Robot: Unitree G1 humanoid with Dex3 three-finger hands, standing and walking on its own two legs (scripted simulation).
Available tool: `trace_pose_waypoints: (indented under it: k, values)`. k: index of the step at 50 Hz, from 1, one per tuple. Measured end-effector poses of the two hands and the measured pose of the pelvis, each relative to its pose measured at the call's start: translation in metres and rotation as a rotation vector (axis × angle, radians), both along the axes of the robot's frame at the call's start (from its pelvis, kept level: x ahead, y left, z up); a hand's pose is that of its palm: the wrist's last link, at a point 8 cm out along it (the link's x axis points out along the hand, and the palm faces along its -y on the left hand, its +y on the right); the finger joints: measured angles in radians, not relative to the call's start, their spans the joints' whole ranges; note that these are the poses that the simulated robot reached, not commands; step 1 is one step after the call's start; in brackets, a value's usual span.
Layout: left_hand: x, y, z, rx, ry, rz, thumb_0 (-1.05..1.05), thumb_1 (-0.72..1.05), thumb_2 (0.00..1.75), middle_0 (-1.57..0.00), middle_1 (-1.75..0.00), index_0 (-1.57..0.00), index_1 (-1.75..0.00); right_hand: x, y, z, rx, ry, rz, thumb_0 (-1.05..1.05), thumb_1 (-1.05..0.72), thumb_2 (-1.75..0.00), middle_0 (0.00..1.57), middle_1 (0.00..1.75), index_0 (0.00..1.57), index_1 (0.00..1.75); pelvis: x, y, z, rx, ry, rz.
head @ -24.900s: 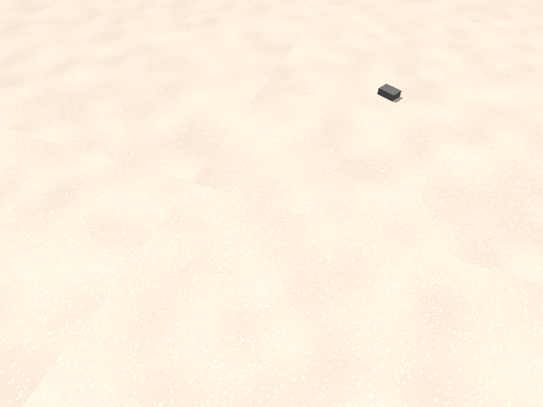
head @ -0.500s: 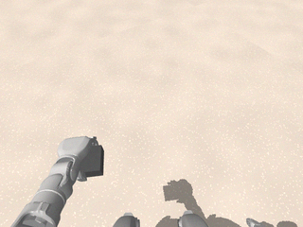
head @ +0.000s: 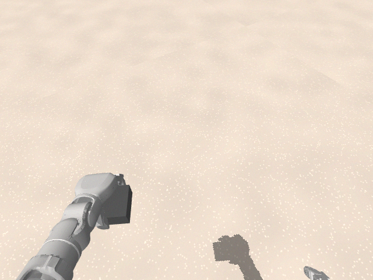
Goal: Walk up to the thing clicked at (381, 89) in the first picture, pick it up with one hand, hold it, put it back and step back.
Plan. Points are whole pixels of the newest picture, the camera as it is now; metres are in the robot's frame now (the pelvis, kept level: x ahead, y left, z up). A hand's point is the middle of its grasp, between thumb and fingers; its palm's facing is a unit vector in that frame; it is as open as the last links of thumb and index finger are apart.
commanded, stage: hold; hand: left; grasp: from above
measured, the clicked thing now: (105, 205) +0.32 +0.23 -0.09
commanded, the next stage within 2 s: crouch in 1.64 s
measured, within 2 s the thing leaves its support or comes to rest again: neither
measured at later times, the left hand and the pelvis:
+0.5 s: hand (103, 205) +0.30 +0.22 -0.03, palm faces -0.45 -0.05 -0.89, open 11.0 cm; pelvis +0.00 -0.01 +0.01, yaw +0 degrees
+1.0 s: hand (102, 209) +0.28 +0.21 -0.01, palm faces -0.44 -0.06 -0.90, open 11.0 cm; pelvis -0.01 -0.01 +0.02, yaw +0 degrees
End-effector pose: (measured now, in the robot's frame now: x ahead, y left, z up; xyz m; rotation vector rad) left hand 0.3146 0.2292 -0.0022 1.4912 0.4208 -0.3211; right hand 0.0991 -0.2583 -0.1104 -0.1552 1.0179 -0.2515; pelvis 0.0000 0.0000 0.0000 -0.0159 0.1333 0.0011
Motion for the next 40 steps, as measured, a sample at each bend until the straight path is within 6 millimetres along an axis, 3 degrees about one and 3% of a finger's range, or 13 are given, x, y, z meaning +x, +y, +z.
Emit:
trace_pose_waypoints:
  k: [13,40]
  values:
    - [-0.002,-0.006,0.017,-0.004,0.0,-0.018,0.0,-0.1,0.57,-0.63,-0.54,-0.62,-0.54,0.014,-0.002,0.009,0.009,-0.036,0.01,0.01,-0.9,-0.89,0.2,0.3,0.2,0.3,0.003,-0.003,0.006,0.006,-0.032,-0.003]
    - [-0.026,-0.019,0.04,-0.012,-0.014,-0.033,0.0,-0.1,0.57,-0.62,-0.54,-0.62,-0.54,0.021,-0.006,0.021,0.02,-0.098,0.029,0.01,-0.9,-0.9,0.2,0.3,0.2,0.3,-0.01,-0.011,0.015,0.017,-0.094,-0.006]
